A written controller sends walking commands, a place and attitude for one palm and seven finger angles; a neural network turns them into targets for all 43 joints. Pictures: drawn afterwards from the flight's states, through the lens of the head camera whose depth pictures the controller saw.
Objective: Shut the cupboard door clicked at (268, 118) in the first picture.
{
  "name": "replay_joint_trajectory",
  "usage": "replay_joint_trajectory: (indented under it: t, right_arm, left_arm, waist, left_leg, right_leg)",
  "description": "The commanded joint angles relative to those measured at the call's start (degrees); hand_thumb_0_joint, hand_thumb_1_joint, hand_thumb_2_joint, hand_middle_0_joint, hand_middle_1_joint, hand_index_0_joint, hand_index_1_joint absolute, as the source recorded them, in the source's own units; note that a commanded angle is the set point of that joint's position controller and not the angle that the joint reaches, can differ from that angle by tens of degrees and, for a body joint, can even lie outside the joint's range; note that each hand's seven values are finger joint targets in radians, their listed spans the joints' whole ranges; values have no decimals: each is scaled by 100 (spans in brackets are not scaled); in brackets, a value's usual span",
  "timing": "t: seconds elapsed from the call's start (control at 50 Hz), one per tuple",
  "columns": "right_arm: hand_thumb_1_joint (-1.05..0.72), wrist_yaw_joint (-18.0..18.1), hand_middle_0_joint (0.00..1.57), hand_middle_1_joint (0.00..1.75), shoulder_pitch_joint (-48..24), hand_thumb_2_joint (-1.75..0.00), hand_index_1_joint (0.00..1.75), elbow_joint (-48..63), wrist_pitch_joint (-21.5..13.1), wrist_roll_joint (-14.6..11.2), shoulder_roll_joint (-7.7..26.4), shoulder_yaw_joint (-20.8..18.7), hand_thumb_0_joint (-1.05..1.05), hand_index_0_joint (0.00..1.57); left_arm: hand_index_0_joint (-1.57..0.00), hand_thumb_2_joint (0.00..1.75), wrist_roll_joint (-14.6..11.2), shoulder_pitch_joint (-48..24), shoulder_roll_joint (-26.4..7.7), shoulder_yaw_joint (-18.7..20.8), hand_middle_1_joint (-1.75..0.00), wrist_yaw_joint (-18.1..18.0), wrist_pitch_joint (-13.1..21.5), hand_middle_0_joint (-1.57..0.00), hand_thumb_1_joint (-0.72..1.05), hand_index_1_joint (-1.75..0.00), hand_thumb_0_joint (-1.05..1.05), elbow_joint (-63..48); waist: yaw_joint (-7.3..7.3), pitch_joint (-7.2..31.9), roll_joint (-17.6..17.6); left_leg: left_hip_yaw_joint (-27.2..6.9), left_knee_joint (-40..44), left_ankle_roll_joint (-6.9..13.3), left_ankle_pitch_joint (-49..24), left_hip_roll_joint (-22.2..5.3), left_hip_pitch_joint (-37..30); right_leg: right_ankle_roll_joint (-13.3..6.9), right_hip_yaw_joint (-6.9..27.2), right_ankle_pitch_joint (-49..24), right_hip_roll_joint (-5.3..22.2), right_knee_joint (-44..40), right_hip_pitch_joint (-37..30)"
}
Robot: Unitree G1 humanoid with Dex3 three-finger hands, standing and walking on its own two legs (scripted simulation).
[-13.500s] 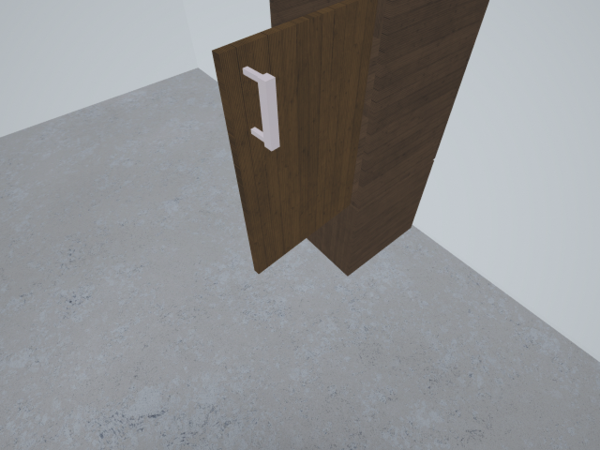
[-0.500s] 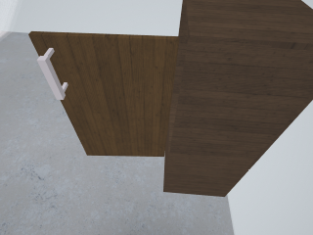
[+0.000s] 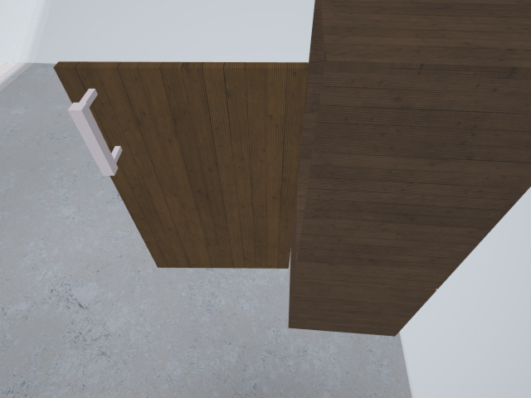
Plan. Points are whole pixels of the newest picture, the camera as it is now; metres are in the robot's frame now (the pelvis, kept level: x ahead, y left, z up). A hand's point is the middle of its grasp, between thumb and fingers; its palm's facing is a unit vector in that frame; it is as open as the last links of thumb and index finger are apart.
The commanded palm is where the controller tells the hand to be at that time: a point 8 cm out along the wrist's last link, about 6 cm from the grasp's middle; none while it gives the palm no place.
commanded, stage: look again from close up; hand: left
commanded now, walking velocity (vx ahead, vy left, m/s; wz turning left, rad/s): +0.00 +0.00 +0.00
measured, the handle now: (100, 133) +0.47 +0.30 +0.15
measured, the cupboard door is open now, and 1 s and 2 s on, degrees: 94 94 94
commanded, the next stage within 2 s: shuffle to correct the standing spot in 0.34 s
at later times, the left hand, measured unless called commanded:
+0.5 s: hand out of the picture +0.01 +0.19 -0.17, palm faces +0.01 -0.97 -0.22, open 7.3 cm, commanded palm none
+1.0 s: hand out of the picture +0.05 +0.24 -0.17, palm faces +0.06 -0.96 -0.29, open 7.3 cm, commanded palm none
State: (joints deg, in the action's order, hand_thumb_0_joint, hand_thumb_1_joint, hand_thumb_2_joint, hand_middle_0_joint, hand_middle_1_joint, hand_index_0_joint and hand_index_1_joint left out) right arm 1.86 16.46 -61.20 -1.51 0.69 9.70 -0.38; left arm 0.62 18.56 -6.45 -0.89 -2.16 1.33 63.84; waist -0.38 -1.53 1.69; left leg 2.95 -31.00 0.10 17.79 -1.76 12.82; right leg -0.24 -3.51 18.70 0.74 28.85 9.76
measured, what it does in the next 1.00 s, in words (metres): lifts its right foot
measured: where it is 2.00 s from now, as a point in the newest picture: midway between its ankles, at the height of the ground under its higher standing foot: outside the picture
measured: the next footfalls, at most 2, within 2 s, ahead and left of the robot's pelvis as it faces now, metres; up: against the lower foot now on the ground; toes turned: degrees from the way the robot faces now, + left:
left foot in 1.20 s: +0.09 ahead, +0.21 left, +0.00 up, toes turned +4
right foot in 1.36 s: +0.05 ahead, -0.03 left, +0.00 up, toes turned -3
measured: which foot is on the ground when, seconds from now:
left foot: down 0.00-0.96, up 0.98-1.00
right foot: down 0.00-1.00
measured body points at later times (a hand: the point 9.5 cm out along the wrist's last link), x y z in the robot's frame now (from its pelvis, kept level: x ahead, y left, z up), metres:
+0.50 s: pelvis +0.01 +0.01 +0.00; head +0.02 +0.00 +0.45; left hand +0.01 +0.24 -0.15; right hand +0.01 -0.21 -0.16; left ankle -0.01 +0.11 -0.73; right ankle -0.04 -0.12 -0.73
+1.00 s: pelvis +0.02 +0.04 -0.01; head +0.06 +0.02 +0.44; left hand +0.05 +0.29 -0.15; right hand +0.06 -0.19 -0.18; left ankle -0.02 +0.12 -0.72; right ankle -0.01 -0.07 -0.74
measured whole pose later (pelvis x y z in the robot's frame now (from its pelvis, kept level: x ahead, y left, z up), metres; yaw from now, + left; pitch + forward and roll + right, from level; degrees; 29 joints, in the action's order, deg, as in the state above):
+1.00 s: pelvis +0.02 +0.04 -0.01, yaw +0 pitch +0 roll +1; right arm 1.0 14.4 -57.3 1.6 1.1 11.6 -0.8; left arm 1.3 14.4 -10.4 1.9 -2.3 -0.2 56.7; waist 1.5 -3.8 1.7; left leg 5.2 -40.4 2.2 25.2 3.4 15.5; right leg -0.6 -5.4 22.1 4.3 37.5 14.6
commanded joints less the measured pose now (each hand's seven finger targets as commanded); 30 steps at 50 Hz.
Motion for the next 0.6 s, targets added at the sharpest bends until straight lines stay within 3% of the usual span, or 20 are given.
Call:
replay_joint_trajectory:
  t: [0.0,0.06,0.1,0.12,0.14,0.26,0.44,0.5,0.58]
  right_arm:
    - [-90,-6,20,30,307,-90,30,231,-38,-12,396,25,0,20]
    - [-90,-25,20,30,272,-90,30,198,-21,-3,474,24,0,20]
    - [-90,-23,20,30,233,-90,30,186,-35,2,479,40,0,20]
    - [-90,-28,20,30,211,-90,30,174,-29,3,494,43,0,20]
    - [-90,-28,20,30,226,-90,30,160,-32,8,515,44,0,20]
    - [-90,-21,20,30,225,-90,30,49,-69,2,585,63,0,20]
    - [-90,-15,20,30,175,-90,30,-111,-41,-6,562,62,0,20]
    - [-90,-30,20,30,136,-90,30,-63,32,-1,541,43,0,20]
    - [-90,-60,20,30,45,-90,30,122,123,12,502,3,0,20]
  left_arm:
    - [-20,90,2,240,-716,121,-30,-44,57,-20,90,-30,0,-279]
    - [-20,90,5,195,-726,112,-30,-33,-1,-20,90,-30,0,-306]
    - [-20,90,6,214,-770,130,-30,-23,-9,-20,90,-30,0,-308]
    - [-20,90,4,194,-803,123,-30,-20,-14,-20,90,-30,0,-307]
    - [-20,90,3,182,-803,128,-30,-19,-11,-20,90,-30,0,-312]
    - [-20,90,-6,125,-914,145,-30,-12,-9,-20,90,-30,0,-308]
    - [-20,90,-2,122,-968,156,-30,-23,-5,-20,90,-30,0,-253]
    - [-20,90,15,160,-1074,220,-30,-42,-27,-20,90,-30,0,-288]
    - [-20,90,37,218,-1293,348,-30,-57,-62,-20,90,-30,0,-395]
  waist:
    - [5,-320,-176]
    - [18,-505,-249]
    - [67,-494,-57]
    - [63,-500,-138]
    - [60,-423,-247]
    - [77,-161,-150]
    - [101,-159,-241]
    - [137,-184,-264]
    - [180,-231,-611]
  left_leg:
    - [-462,620,184,-1315,-377,72]
    - [-514,842,214,-887,-365,125]
    - [-530,935,227,-897,-347,158]
    - [-517,957,224,-831,-346,140]
    - [-511,952,228,-932,-349,59]
    - [-459,952,221,-1460,-368,-163]
    - [-357,901,187,-1535,-340,-232]
    - [-261,733,151,-1142,-230,-14]
    - [-31,328,74,-625,-14,366]
  right_leg:
    - [-264,476,-1186,474,-371,210]
    - [-212,486,-587,431,-466,341]
    - [-201,477,-591,450,-481,253]
    - [-193,478,-548,455,-501,271]
    - [-189,493,-642,458,-496,250]
    - [-159,464,-1119,519,-454,37]
    - [-160,502,-1484,604,-497,-49]
    - [-254,637,-1432,783,-448,-100]
    - [-465,993,-1244,1183,-567,-157]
